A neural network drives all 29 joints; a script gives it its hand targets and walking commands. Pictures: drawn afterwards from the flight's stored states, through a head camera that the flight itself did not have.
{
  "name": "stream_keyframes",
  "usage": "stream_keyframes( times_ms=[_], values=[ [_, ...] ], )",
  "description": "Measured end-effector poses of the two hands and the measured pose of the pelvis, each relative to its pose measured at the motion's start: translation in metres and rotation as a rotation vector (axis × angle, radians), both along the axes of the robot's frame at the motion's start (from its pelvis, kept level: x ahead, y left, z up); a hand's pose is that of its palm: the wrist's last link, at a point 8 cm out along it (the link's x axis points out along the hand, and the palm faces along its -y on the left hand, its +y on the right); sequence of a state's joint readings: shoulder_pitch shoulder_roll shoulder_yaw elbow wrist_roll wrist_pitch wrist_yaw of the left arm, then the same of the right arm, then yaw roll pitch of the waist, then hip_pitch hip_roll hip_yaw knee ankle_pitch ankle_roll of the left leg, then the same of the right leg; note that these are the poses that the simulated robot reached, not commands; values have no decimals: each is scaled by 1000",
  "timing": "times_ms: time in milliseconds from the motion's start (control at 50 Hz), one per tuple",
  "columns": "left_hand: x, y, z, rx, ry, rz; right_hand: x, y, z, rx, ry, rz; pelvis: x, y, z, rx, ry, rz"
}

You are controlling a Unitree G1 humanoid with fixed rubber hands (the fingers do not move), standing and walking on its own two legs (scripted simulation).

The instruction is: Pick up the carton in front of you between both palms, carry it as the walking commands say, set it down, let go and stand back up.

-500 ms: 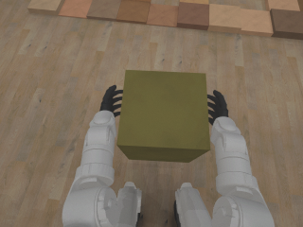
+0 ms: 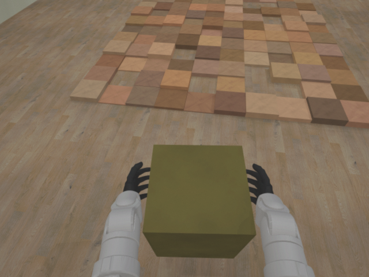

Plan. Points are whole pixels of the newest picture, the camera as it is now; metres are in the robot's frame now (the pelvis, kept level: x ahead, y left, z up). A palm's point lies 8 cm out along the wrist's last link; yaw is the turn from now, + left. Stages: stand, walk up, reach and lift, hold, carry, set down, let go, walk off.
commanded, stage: reach and lift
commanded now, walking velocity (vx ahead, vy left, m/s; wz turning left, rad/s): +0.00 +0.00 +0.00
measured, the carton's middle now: (196, 205) +0.33 +0.00 -0.07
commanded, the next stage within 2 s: hold in 1.16 s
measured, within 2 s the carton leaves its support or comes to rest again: neither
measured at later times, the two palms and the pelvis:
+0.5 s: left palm (124, 193) +0.30 +0.15 +0.05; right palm (272, 194) +0.30 -0.15 +0.05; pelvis -0.01 +0.00 +0.03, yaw +0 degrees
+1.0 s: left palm (124, 187) +0.30 +0.15 +0.06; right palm (272, 188) +0.30 -0.15 +0.06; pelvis +0.01 +0.00 +0.03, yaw +0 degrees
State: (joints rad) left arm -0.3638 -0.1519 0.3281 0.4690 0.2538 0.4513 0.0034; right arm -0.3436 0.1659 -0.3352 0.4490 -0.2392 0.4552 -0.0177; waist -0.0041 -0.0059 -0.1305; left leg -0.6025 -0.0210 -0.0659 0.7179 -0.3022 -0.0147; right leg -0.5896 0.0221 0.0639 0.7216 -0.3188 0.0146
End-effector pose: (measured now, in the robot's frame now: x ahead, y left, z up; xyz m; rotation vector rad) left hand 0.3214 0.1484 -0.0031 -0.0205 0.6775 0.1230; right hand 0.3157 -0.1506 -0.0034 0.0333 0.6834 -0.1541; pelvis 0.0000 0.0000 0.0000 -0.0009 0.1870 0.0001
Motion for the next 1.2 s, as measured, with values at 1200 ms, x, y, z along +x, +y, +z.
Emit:
stream_keyframes(
  times_ms=[1200],
  values=[
    [-20,1,73,54,-8,-24,-15,1,72,-58,-8,62,15,0,33,2,-290,-2]
  ],
)
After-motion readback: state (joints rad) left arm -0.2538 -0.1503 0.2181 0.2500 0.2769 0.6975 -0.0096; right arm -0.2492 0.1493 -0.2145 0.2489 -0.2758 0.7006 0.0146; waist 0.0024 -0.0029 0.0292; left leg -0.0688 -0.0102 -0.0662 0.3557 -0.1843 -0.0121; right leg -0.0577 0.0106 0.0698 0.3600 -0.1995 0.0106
